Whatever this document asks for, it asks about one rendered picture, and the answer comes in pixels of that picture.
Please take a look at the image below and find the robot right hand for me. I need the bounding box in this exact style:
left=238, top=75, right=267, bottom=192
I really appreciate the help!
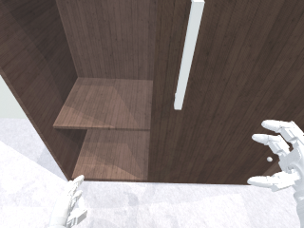
left=247, top=120, right=304, bottom=192

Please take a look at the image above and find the wardrobe door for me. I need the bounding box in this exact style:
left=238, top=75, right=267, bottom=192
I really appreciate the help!
left=262, top=135, right=304, bottom=177
left=147, top=0, right=304, bottom=185

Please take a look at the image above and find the handle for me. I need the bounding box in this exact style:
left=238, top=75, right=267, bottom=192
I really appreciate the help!
left=174, top=0, right=205, bottom=110

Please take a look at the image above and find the robot right forearm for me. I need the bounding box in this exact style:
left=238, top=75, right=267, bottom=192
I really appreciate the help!
left=293, top=187, right=304, bottom=228

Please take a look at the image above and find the robot left hand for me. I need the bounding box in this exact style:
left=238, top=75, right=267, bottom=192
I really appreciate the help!
left=48, top=175, right=87, bottom=228

